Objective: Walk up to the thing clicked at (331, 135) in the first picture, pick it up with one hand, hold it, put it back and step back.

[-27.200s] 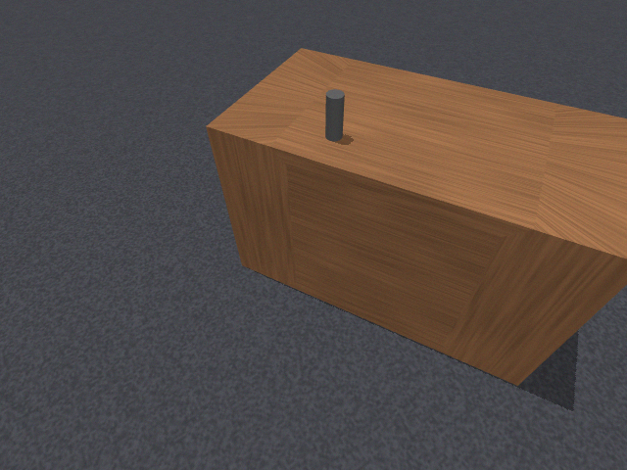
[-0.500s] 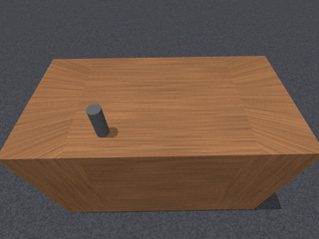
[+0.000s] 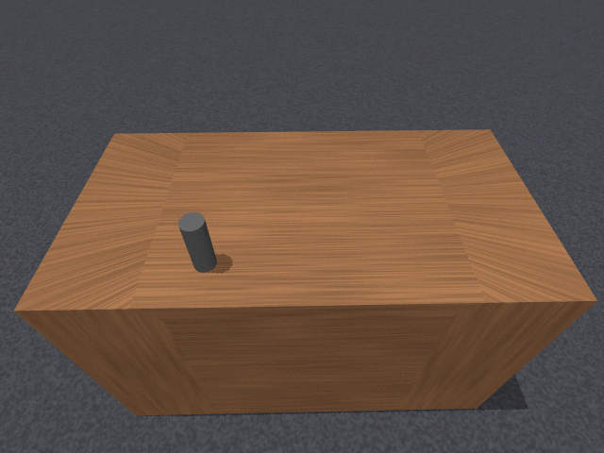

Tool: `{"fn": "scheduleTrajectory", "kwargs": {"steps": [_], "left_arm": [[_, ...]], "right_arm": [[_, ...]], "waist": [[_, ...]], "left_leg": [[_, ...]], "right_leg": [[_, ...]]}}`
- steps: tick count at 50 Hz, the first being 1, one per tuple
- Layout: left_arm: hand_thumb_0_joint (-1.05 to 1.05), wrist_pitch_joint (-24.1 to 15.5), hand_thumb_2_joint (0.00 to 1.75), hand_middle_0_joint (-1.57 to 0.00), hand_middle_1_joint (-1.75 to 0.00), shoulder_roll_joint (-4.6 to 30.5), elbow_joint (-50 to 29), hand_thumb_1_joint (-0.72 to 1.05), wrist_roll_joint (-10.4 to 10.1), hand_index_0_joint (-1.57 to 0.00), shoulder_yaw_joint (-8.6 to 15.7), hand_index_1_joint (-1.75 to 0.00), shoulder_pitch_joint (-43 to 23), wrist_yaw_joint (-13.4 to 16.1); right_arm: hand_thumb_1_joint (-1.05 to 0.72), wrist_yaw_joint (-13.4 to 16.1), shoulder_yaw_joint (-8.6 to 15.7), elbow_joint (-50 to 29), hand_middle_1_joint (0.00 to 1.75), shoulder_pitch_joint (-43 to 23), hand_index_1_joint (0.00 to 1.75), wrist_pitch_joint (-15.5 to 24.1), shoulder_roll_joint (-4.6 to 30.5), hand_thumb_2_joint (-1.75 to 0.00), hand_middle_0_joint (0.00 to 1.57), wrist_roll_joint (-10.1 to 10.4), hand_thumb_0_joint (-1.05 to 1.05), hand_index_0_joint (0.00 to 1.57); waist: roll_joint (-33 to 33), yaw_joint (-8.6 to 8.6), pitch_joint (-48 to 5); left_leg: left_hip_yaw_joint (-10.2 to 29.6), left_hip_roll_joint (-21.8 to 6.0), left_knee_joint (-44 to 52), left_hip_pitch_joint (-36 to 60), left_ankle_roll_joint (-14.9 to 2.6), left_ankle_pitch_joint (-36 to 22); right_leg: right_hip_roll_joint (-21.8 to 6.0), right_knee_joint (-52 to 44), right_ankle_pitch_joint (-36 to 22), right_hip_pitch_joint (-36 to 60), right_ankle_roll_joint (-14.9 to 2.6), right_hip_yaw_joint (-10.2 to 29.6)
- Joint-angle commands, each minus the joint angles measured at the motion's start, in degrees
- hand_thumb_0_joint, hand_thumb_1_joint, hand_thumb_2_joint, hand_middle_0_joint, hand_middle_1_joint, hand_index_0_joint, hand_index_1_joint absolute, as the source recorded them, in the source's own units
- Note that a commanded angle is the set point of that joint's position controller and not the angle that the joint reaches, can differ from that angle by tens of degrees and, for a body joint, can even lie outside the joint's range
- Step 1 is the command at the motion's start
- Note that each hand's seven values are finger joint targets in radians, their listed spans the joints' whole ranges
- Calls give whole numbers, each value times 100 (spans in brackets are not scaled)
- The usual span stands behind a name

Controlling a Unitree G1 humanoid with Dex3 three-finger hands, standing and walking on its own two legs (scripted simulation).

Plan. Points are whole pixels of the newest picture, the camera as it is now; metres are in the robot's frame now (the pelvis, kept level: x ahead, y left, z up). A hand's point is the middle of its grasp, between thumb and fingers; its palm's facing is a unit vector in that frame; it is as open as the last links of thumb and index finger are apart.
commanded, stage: stand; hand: left
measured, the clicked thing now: (198, 243) +0.49 +0.22 -0.06
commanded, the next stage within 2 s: step back in 1.90 s
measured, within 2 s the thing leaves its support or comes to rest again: neither
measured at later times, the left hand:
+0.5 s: hand out of the picture +0.06 +0.25 -0.16, palm faces -0.02 -0.94 -0.34, open 7.4 cm
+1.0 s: hand out of the picture +0.08 +0.25 -0.15, palm faces -0.02 -0.94 -0.34, open 7.4 cm
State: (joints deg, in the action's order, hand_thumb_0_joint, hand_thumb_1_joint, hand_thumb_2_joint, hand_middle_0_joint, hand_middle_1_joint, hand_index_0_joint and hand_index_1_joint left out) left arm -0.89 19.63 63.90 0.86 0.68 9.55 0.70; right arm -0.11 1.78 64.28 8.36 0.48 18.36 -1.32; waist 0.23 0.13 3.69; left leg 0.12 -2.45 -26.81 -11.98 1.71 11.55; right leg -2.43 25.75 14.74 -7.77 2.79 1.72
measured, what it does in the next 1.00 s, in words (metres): stands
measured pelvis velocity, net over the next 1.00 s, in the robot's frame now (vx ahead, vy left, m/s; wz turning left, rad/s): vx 0.02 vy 0.00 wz -0.01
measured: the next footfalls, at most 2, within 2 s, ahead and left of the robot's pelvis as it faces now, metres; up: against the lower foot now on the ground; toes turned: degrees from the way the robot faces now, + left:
none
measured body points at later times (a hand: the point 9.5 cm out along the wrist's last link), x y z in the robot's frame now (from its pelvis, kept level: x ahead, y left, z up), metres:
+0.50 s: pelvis +0.01 +0.00 +0.00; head +0.02 +0.00 +0.45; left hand +0.07 +0.30 -0.13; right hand +0.07 -0.30 -0.13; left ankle +0.04 +0.14 -0.74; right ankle +0.00 -0.15 -0.74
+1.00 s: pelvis +0.02 +0.00 +0.01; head +0.02 +0.00 +0.46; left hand +0.09 +0.30 -0.13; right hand +0.08 -0.30 -0.13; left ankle +0.04 +0.14 -0.74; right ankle +0.00 -0.15 -0.74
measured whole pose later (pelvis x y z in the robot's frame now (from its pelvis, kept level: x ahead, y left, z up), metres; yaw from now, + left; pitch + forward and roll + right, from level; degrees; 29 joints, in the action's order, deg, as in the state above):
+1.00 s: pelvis +0.02 +0.00 +0.01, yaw +0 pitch -3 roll +0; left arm -0.6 19.9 65.5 0.5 0.8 6.8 0.2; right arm -0.3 1.0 66.0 5.9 0.7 19.4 -0.7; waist 0.1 0.3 3.4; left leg -0.4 -2.4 -21.2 -8.7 1.9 9.9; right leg -2.6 20.3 13.1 -4.8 2.8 1.9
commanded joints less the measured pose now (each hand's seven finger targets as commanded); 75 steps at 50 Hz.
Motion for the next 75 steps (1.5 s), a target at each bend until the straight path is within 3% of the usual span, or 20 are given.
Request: {"fn": "scheduleTrajectory", "kwargs": {"steps": [1,7,13,17,27,37,40,44,47,48,56,59,62,65,67,70,73,75], "left_arm": [[0,-131,90,-20,-30,1121,-177,90,17,-20,189,-30,-191,51],[0,-89,90,-20,-30,1164,-83,90,15,-20,184,-30,-254,42],[0,-92,90,-20,-30,1150,-42,90,6,-20,170,-30,-274,54],[0,-88,90,-20,-30,1184,-14,90,-2,-20,173,-30,-268,43],[0,-100,90,-20,-30,1155,-38,90,-11,-20,181,-30,-303,40],[0,-71,90,-20,-30,1187,-87,90,-7,-20,203,-30,-368,34],[0,-48,90,-20,-30,1199,-69,90,-21,-20,213,-30,-377,27],[0,-74,90,-20,-30,1178,-104,90,-23,-20,201,-30,-388,22],[0,-74,90,-20,-30,1219,-118,90,-21,-20,210,-30,-412,26],[0,-61,90,-20,-30,1210,-111,90,-28,-20,204,-30,-397,18],[0,-53,90,-20,-30,1262,-150,90,-19,-20,224,-30,-421,16],[0,-70,90,-20,-30,1256,-165,90,-13,-20,218,-30,-423,11],[0,-64,90,-20,-30,1244,-164,90,-21,-20,210,-30,-368,5],[0,-65,90,-20,-30,1248,-187,90,-16,-20,212,-30,-384,1],[0,-63,90,-20,-30,1263,-215,90,-8,-20,213,-30,-395,2],[0,-63,90,-20,-30,1274,-208,90,-18,-20,216,-30,-362,2],[0,-61,90,-20,-30,1243,-200,90,-32,-20,205,-30,-380,6],[0,-73,90,-20,-30,1262,-216,90,-21,-20,207,-30,-359,4]], "right_arm": [[-90,78,173,-256,30,-238,30,114,1186,-90,20,35,0,20],[-90,80,171,-173,30,-263,30,87,1232,-90,20,37,0,20],[-90,76,145,-140,30,-288,30,92,1232,-90,20,46,0,20],[-90,72,136,-114,30,-270,30,83,1251,-90,20,58,0,20],[-90,74,115,-118,30,-366,30,100,1284,-90,20,70,0,20],[-90,88,120,-130,30,-428,30,110,1326,-90,20,65,0,20],[-90,89,115,-112,30,-402,30,114,1341,-90,20,64,0,20],[-90,79,114,-132,30,-438,30,128,1350,-90,20,76,0,20],[-90,82,118,-146,30,-435,30,118,1340,-90,20,78,0,20],[-90,82,115,-135,30,-417,30,111,1363,-90,20,81,0,20],[-90,64,125,-135,30,-408,30,89,1360,-90,20,69,0,20],[-90,55,120,-159,30,-439,30,104,1341,-90,20,76,0,20],[-90,54,111,-146,30,-426,30,109,1340,-90,20,80,0,20],[-90,49,124,-134,30,-407,30,89,1375,-90,20,74,0,20],[-90,51,134,-153,30,-444,30,99,1372,-90,20,66,0,20],[-90,50,114,-151,30,-428,30,111,1349,-90,20,71,0,20],[-90,47,112,-141,30,-385,30,92,1349,-90,20,83,0,20],[-90,45,125,-158,30,-415,30,95,1359,-90,20,85,0,20]], "waist": [[-119,-14,-238],[-75,-12,-140],[-31,-23,-217],[-40,6,-167],[-58,-8,-394],[-123,-13,-482],[-141,-10,-363],[-68,-19,-524],[26,-4,-536],[-96,19,-426],[-58,27,-345],[4,20,-436],[-60,6,-442],[-62,14,-322],[-29,12,-413],[-92,3,-470],[3,19,-390],[70,7,-447]], "left_leg": [[487,-394,705,276,-290,-13],[498,-400,868,226,-251,210],[447,-417,810,340,-259,-223],[441,-407,863,345,-253,-125],[368,-455,743,573,-250,-924],[332,-482,780,659,-238,-1113],[349,-478,876,578,-232,-829],[322,-499,774,736,-233,-1318],[326,-508,779,724,-234,-1346],[304,-469,832,733,-222,-1037],[354,-470,970,502,-236,-492],[355,-495,888,633,-244,-881],[350,-480,885,699,-223,-853],[360,-466,940,570,-232,-406],[371,-493,897,665,-225,-747],[350,-493,873,668,-235,-829],[354,-472,916,585,-226,-664],[358,-499,844,689,-233,-968]], "right_leg": [[-389,-641,-421,-161,-355,290],[-375,-751,-150,-187,-356,259],[-424,-767,-471,-109,-341,255],[-423,-815,-441,-159,-320,261],[-457,-796,-1121,42,-284,224],[-468,-811,-1217,87,-282,185],[-448,-807,-987,31,-295,194],[-479,-794,-1360,118,-286,190],[-487,-804,-1355,137,-288,180],[-469,-868,-1145,-12,-284,207],[-456,-919,-750,21,-322,198],[-480,-867,-1005,33,-329,211],[-469,-895,-913,-24,-329,194],[-465,-970,-649,-72,-332,227],[-481,-921,-852,-57,-346,220],[-489,-891,-1014,20,-346,230],[-467,-929,-805,-15,-337,213],[-476,-902,-1023,3,-335,201]]}}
